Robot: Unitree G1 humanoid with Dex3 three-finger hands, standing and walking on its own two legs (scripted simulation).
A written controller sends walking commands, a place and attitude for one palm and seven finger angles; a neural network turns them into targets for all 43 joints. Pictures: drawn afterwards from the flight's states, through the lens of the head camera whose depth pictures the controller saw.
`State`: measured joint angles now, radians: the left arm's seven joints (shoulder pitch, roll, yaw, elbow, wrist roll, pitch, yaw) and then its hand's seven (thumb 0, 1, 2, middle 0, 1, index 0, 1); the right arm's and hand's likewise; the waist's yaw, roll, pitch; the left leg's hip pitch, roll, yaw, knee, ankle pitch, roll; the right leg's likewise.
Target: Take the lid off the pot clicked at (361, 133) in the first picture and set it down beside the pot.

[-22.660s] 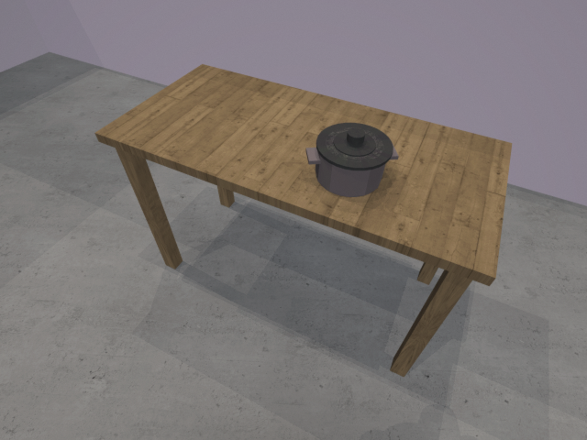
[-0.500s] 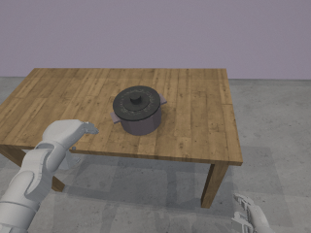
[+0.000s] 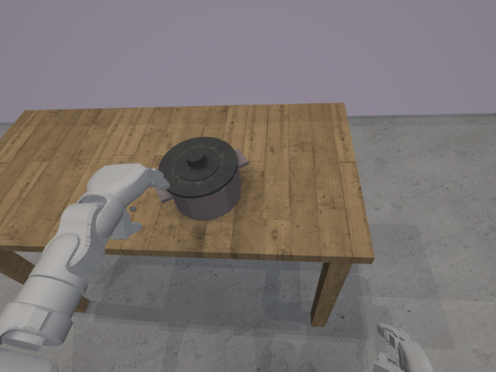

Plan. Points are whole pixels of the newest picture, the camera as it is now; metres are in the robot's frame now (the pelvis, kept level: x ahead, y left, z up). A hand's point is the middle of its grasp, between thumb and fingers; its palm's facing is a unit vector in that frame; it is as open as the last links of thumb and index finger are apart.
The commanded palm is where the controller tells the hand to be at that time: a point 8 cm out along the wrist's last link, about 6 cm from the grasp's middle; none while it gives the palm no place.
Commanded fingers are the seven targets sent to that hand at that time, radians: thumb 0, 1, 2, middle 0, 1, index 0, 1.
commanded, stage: move the open hand above the knob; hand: left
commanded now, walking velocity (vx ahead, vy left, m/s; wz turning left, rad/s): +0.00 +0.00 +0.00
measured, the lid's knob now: (195, 157) +0.53 +0.14 +0.01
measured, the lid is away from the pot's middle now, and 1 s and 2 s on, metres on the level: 0.01 0.01 0.01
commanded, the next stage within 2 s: lower the open fingers around the knob in 1.68 s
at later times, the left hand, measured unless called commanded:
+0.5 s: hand (161, 176) +0.43 +0.18 +0.07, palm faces -0.34 -0.03 -0.94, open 10.2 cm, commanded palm +0.43 +0.18 +0.14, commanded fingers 0.00 -0.25 1.30 -0.81 -0.08 -0.81 -0.08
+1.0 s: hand (183, 150) +0.49 +0.15 +0.07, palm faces -0.39 -0.02 -0.92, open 10.2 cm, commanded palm +0.51 +0.15 +0.14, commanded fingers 0.00 -0.25 1.30 -0.81 -0.08 -0.81 -0.08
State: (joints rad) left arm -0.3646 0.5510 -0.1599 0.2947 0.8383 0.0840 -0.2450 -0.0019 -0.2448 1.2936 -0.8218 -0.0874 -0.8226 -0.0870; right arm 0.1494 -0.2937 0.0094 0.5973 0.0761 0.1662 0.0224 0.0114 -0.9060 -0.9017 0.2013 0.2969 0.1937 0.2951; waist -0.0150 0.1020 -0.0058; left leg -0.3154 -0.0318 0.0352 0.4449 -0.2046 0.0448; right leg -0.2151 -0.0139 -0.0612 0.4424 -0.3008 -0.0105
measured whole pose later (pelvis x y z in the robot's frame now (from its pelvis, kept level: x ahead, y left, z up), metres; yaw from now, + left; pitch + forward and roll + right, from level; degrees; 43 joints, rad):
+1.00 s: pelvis +0.00 +0.00 -0.01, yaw -3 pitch +12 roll +0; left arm -1.01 0.47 -0.24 1.04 0.92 0.12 -0.23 0.00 -0.24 1.29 -0.82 -0.09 -0.82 -0.09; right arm 0.27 -0.29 -0.01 0.71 0.08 0.15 -0.02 0.01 -0.91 -0.90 0.20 0.30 0.20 0.30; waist -0.13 0.06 -0.07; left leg -0.48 -0.01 0.07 0.51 -0.23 0.05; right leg -0.40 0.00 -0.02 0.51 -0.31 -0.01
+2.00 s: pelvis +0.00 +0.00 -0.01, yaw -3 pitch +13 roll +0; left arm -1.03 0.47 -0.20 1.12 0.94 0.11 -0.23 0.00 -0.24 1.29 -0.82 -0.09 -0.82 -0.09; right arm 0.29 -0.28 -0.01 0.71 0.07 0.12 -0.04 0.01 -0.90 -0.90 0.20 0.30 0.20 0.30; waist -0.14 0.05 -0.09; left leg -0.52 0.00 0.08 0.53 -0.24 0.04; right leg -0.43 0.01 -0.01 0.52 -0.31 -0.01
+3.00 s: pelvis +0.00 +0.00 -0.01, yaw -4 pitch +16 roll -1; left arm -1.05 0.49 -0.20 1.20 0.96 0.08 -0.17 0.00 -0.24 1.29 -0.84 -0.10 -0.82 -0.09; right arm 0.35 -0.28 -0.03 0.75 0.06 0.12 -0.04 0.01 -0.90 -0.90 0.20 0.30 0.20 0.30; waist -0.17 0.06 -0.11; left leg -0.61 0.02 0.08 0.59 -0.26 0.04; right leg -0.53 0.03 -0.01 0.57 -0.32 -0.02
